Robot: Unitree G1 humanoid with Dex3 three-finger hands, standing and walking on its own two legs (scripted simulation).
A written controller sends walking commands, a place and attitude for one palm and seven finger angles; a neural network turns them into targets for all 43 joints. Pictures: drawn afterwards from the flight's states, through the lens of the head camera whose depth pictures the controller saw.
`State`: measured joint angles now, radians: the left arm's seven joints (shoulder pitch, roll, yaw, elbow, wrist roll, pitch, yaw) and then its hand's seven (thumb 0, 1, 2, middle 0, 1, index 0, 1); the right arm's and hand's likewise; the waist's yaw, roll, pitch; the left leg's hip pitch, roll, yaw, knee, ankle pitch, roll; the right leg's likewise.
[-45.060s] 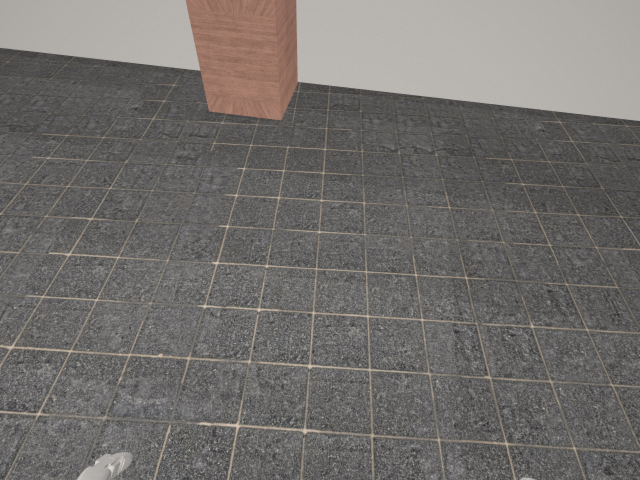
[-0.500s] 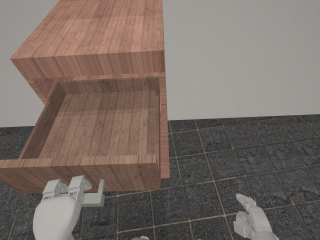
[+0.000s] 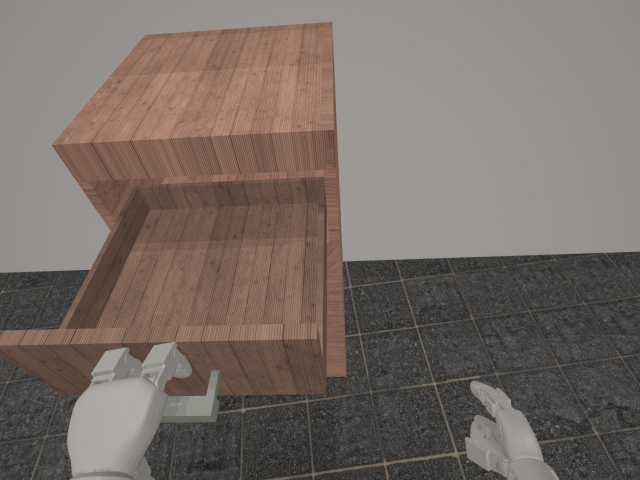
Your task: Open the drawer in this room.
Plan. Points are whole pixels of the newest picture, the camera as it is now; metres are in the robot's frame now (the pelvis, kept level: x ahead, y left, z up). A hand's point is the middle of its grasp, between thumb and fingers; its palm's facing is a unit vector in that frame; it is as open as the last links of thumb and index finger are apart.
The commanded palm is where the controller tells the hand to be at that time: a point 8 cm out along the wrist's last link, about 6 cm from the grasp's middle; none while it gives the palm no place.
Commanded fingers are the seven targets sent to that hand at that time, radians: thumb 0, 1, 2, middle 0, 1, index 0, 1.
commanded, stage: lift the hand off the handle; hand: left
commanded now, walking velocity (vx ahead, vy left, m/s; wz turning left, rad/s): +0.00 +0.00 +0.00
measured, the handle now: (166, 393) +0.21 +0.23 +0.00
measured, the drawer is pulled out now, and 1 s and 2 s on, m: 0.30 0.30 0.30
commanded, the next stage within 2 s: draw the hand back to the body in 0.84 s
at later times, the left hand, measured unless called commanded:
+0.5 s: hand (119, 383) +0.18 +0.22 +0.12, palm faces +0.15 -0.12 -0.98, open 13.6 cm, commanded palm +0.14 +0.22 +0.17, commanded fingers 0.00 -0.50 0.30 -0.30 -1.20 -0.30 -1.20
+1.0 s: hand (107, 378) +0.17 +0.22 +0.14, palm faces +0.09 -0.18 -0.98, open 13.8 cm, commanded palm +0.14 +0.22 +0.20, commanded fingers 0.00 -0.50 0.30 -0.30 -1.20 -0.30 -1.20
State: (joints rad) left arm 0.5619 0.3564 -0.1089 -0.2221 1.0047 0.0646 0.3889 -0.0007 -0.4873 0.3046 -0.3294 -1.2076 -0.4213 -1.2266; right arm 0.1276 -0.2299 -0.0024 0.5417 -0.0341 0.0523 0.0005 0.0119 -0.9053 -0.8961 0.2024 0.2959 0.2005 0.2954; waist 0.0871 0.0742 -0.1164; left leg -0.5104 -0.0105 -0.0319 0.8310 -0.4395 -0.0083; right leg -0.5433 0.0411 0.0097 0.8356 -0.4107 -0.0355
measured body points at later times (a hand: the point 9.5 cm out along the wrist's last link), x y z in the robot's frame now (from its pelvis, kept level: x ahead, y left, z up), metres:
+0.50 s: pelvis +0.01 +0.00 +0.02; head +0.01 -0.04 +0.47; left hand +0.17 +0.23 +0.17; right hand +0.24 -0.20 -0.07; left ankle -0.01 +0.13 -0.70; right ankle +0.01 -0.10 -0.70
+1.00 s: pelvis +0.01 +0.01 +0.03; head +0.00 -0.03 +0.48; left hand +0.16 +0.23 +0.19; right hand +0.25 -0.17 -0.04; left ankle -0.01 +0.13 -0.70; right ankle +0.01 -0.10 -0.70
